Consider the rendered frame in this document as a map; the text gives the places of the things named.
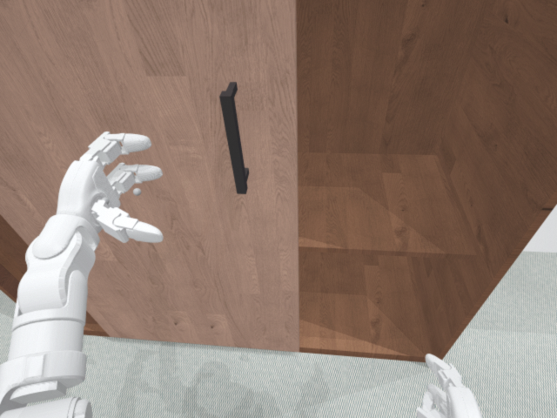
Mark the handle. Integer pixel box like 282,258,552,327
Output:
219,82,249,194

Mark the right robot hand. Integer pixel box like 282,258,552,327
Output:
417,354,483,418

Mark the left robot hand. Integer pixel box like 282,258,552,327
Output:
57,131,163,243

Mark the left robot upper arm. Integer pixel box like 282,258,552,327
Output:
0,396,92,418

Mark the robot left forearm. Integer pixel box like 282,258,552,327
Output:
0,214,100,415

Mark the wardrobe door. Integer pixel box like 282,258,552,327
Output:
0,214,98,324
0,0,299,352

